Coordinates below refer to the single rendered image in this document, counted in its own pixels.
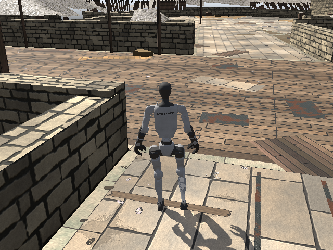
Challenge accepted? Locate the left robot forearm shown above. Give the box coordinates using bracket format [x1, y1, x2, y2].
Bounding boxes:
[135, 126, 146, 146]

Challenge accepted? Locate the robot right upper arm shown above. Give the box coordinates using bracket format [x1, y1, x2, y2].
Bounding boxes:
[176, 104, 192, 133]

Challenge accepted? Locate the right robot hand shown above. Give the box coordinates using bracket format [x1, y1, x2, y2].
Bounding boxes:
[187, 143, 199, 154]

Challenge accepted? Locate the left robot hand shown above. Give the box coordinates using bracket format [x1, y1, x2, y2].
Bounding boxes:
[134, 145, 146, 155]

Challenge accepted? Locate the left robot foot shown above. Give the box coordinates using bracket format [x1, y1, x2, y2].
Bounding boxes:
[157, 198, 164, 211]

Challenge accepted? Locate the robot left thigh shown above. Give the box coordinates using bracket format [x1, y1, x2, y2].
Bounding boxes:
[149, 145, 163, 180]

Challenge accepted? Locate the robot left upper arm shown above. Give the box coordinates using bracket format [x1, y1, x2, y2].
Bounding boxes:
[140, 105, 155, 134]

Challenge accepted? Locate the right robot forearm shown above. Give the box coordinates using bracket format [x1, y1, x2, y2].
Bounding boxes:
[187, 125, 198, 145]

